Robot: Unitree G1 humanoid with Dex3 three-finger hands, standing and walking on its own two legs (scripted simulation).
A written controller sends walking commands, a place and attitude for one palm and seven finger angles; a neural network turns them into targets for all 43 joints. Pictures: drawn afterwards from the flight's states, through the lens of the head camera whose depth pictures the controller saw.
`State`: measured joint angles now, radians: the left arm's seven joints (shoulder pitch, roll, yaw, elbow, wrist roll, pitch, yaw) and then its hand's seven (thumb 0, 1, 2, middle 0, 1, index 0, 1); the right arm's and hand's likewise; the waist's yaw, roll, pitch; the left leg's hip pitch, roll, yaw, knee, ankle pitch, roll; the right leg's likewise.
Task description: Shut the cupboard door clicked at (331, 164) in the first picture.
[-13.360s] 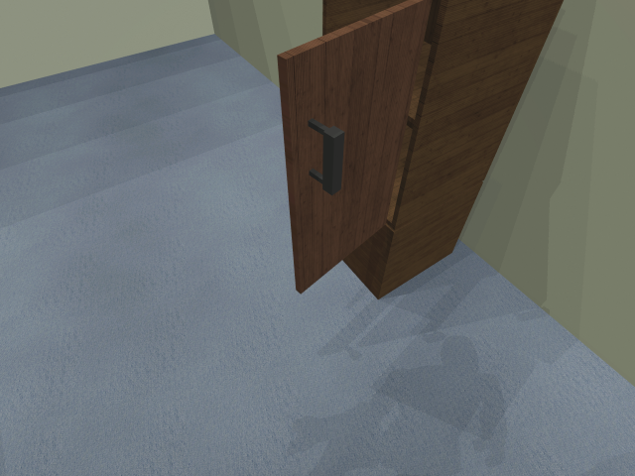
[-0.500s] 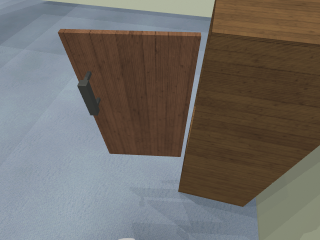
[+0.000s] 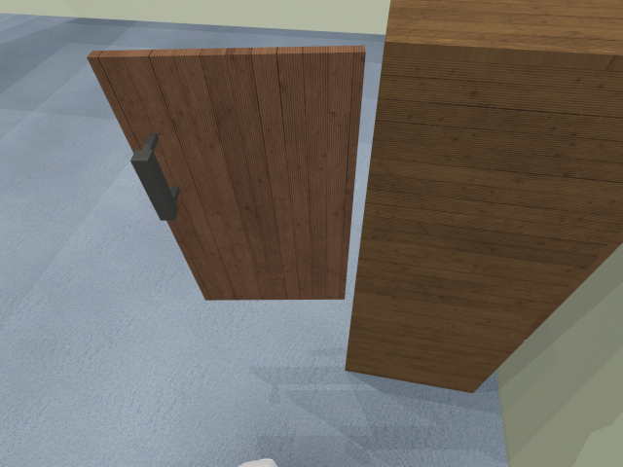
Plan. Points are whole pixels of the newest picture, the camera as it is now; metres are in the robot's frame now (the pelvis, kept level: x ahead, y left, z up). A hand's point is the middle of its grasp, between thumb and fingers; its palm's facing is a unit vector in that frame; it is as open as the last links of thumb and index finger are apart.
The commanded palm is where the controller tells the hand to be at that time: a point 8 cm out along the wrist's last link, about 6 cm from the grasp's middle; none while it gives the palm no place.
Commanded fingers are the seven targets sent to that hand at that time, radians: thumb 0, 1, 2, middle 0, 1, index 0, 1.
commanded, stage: come to a stop and stand still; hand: left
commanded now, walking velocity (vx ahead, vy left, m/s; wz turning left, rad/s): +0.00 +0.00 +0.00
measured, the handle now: (160, 177) +0.49 +0.25 +0.10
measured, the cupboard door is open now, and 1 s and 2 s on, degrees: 100 100 100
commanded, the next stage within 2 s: look again from close up in 1.10 s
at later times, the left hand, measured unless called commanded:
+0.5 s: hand out of the picture +0.03 +0.16 -0.16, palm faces -0.01 -0.98 -0.20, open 7.4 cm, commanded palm none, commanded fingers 0.00 0.90 0.90 -0.20 -0.30 -0.20 -0.30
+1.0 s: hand out of the picture +0.05 +0.17 -0.16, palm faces +0.00 -0.98 -0.22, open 7.4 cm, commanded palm none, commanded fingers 0.00 0.90 0.90 -0.20 -0.30 -0.20 -0.30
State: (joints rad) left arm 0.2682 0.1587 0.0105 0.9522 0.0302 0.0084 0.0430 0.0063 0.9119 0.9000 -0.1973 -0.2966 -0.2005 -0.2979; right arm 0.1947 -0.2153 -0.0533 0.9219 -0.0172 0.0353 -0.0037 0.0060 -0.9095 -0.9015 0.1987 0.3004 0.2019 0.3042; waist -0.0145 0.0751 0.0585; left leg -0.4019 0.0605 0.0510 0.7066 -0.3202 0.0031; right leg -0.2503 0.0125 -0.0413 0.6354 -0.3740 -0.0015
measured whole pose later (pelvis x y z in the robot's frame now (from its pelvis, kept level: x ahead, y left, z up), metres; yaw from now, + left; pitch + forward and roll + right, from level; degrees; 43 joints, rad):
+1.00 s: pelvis +0.04 -0.01 +0.02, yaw -1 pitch +0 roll +1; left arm 0.28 0.20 -0.01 1.10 0.02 -0.02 0.03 0.01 0.91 0.90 -0.20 -0.30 -0.20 -0.30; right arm 0.19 -0.18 0.02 1.11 -0.01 -0.02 -0.03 0.01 -0.91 -0.90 0.20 0.30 0.20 0.30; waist 0.02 -0.02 0.03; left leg -0.21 0.02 0.08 0.45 -0.23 0.00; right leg -0.09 -0.01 -0.02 0.43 -0.34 0.00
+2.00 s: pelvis +0.01 -0.02 -0.01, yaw +2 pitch +6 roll +1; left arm 0.33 0.17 0.13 0.19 -0.19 -0.36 -0.06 0.01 0.91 0.90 -0.25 -0.36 -0.25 -0.36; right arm 0.25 -0.23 -0.02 0.76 0.00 -0.30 -0.02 0.01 -0.91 -0.90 0.20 0.30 0.20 0.30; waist -0.03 0.01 -0.08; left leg -0.55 0.00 0.02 0.75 -0.29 -0.01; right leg -0.44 -0.03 -0.05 0.80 -0.47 -0.01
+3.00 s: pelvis -0.01 +0.00 -0.03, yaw +2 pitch +6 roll -2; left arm 0.40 0.25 0.15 -0.19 -0.29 -0.21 -0.22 0.02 0.90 0.90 -1.14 -1.33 -1.14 -1.33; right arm 0.24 -0.22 0.05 0.51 0.04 -0.23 -0.06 0.02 -0.91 -0.90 0.20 0.30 0.20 0.30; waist 0.03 0.04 -0.08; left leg -0.66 0.02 -0.01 0.91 -0.36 0.02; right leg -0.50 0.00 -0.06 0.88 -0.48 0.01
